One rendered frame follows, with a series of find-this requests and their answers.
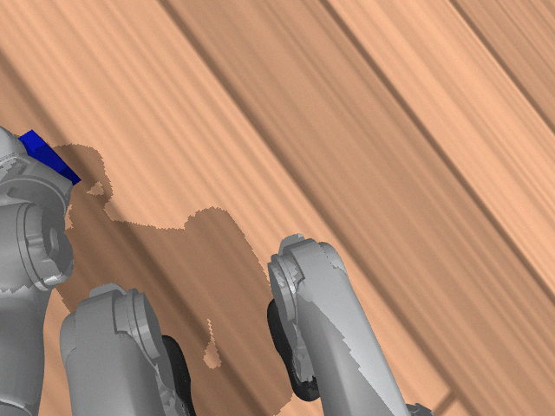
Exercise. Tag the left robot foot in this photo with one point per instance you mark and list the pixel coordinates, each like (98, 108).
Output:
(181, 376)

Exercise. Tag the left robot arm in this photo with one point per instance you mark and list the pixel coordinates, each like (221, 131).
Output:
(35, 255)

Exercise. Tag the cube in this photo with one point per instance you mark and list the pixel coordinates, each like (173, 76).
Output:
(40, 150)

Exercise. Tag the left robot hand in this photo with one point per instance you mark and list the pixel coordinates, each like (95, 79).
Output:
(10, 144)

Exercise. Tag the right robot foot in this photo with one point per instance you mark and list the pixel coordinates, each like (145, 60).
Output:
(307, 391)

